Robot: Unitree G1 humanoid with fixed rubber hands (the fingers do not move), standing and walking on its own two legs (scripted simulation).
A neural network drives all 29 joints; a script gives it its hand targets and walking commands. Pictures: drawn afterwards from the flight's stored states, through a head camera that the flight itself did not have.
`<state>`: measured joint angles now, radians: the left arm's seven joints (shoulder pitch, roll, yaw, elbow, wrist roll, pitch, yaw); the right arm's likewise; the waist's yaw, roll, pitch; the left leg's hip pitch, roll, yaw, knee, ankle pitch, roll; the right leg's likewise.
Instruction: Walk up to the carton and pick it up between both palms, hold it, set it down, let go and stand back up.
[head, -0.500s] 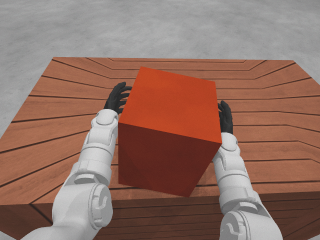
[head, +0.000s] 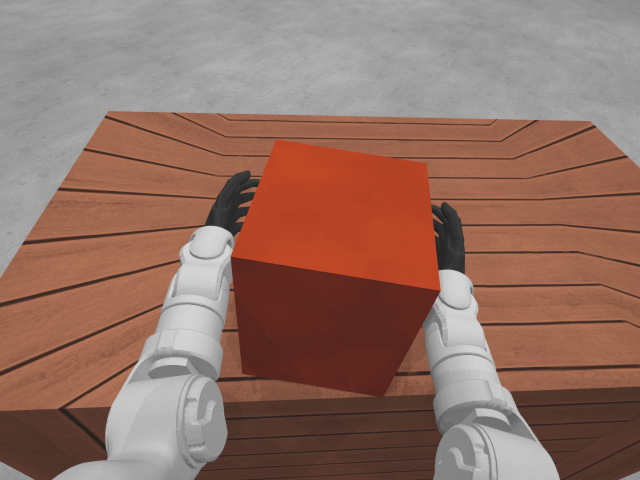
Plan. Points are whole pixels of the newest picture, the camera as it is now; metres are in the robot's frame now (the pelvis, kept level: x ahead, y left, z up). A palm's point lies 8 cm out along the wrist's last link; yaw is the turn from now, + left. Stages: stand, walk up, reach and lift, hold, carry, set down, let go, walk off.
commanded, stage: set down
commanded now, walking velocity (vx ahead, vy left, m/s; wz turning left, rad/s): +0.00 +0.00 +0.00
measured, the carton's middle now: (331, 272) +0.37 -0.04 +0.07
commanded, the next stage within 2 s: none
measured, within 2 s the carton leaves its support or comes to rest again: neither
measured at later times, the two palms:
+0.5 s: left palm (218, 236) +0.41 +0.10 +0.11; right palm (442, 266) +0.35 -0.18 +0.10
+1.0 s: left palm (232, 237) +0.44 +0.09 +0.08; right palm (451, 299) +0.34 -0.21 +0.03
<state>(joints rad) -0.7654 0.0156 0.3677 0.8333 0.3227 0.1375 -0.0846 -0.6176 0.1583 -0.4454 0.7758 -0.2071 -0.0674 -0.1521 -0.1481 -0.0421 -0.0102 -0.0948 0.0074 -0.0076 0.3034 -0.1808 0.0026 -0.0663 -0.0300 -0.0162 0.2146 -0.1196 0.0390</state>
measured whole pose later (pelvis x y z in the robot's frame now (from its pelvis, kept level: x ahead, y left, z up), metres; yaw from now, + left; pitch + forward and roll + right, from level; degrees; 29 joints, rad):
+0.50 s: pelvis +0.00 +0.00 +0.00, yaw +0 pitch -3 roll -1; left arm -0.77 0.00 0.47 0.85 0.39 0.08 -0.13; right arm -0.66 0.19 -0.54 0.82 -0.29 -0.17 -0.13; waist -0.13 -0.05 0.04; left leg -0.07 0.01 0.01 0.30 -0.18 0.00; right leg -0.05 -0.03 -0.03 0.23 -0.12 0.03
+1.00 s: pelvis +0.00 -0.01 -0.01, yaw -2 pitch +9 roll -2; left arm -0.82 0.15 0.12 1.09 0.03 -0.05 0.03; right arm -0.62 0.03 -0.23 1.01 0.01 -0.20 -0.24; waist -0.14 0.02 -0.12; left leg -0.36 0.05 0.03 0.41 -0.21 -0.01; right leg -0.33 0.00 -0.02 0.29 -0.11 0.02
